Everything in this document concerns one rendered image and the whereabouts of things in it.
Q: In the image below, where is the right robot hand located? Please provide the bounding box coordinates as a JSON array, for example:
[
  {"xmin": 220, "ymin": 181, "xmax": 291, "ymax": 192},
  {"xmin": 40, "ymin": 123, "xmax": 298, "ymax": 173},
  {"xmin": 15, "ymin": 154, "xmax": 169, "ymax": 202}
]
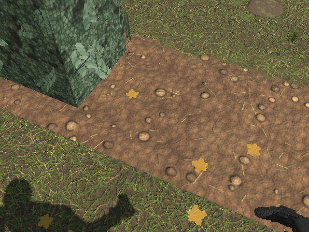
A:
[{"xmin": 254, "ymin": 205, "xmax": 309, "ymax": 232}]

